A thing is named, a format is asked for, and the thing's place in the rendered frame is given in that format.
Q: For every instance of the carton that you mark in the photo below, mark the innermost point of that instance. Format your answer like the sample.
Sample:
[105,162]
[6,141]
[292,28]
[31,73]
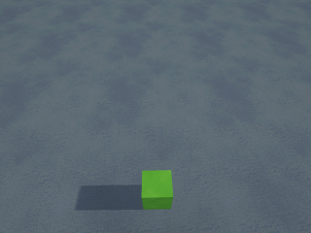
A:
[157,190]

